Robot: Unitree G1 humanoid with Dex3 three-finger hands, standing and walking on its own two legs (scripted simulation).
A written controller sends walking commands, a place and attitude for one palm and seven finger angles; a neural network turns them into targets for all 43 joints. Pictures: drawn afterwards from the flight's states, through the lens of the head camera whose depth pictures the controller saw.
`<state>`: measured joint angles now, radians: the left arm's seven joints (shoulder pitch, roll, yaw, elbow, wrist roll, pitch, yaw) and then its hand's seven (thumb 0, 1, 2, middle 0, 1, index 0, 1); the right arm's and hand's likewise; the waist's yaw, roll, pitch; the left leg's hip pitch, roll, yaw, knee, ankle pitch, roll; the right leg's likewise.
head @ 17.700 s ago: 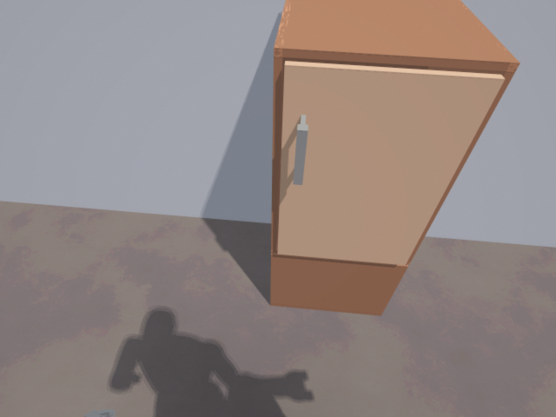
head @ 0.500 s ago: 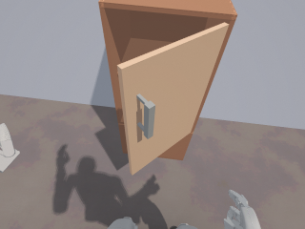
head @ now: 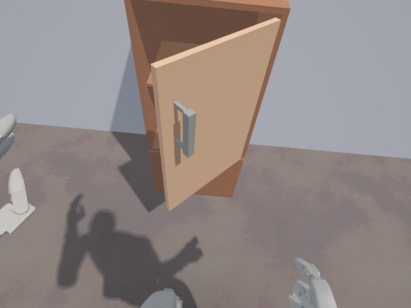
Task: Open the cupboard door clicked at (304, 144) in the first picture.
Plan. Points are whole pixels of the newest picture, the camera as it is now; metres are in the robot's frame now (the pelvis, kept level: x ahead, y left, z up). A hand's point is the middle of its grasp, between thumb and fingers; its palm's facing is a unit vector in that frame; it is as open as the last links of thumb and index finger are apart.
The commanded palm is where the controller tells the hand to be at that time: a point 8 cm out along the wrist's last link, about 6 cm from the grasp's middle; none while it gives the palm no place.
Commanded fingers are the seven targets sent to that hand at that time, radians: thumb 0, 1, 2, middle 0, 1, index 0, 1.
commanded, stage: stop stepping back and stand still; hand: left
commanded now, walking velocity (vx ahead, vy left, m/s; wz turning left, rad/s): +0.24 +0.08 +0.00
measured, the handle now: (183, 130) +0.49 +0.11 +0.04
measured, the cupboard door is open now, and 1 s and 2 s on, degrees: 46 46 46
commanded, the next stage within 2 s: let the arm hang, fingers relaxed in 0.86 s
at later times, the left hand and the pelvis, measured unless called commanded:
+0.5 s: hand out of the picture +0.09 +0.26 +0.18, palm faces +0.50 -0.76 -0.43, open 7.4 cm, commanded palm +0.04 +0.29 +0.18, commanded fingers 0.00 0.90 0.90 -0.20 -0.30 -0.20 -0.30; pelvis -0.10 -0.01 +0.01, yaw +1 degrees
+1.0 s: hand out of the picture +0.06 +0.25 +0.14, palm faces +0.42 -0.77 -0.48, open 7.4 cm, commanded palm none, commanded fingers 0.00 0.90 0.90 -0.20 -0.30 -0.20 -0.30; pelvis -0.13 -0.01 -0.01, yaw +3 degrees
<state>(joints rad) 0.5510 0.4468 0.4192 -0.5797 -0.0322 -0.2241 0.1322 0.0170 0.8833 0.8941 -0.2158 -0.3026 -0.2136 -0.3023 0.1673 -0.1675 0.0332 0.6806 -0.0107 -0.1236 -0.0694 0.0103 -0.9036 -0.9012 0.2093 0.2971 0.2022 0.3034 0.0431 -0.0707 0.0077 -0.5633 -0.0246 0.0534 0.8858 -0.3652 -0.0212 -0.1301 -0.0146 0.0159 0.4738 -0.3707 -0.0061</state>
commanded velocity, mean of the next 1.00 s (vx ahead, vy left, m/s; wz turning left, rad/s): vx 0.15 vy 0.01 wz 0.00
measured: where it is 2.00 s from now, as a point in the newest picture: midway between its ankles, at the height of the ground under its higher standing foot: outside the picture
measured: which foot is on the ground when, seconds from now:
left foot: up 0.00-0.04, down 0.06-0.30, up 0.32-0.56, down 0.58-0.76, up 0.78-1.00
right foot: down 0.00-1.00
